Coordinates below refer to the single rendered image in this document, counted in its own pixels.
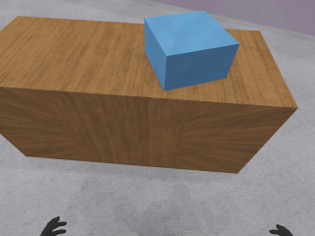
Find right robot hand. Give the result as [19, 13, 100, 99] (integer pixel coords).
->
[269, 224, 293, 236]

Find left robot hand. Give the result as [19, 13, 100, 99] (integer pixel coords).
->
[40, 216, 67, 236]

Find carton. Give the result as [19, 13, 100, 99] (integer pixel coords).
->
[144, 11, 240, 91]

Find pedestal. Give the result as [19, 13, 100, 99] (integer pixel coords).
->
[0, 16, 298, 174]

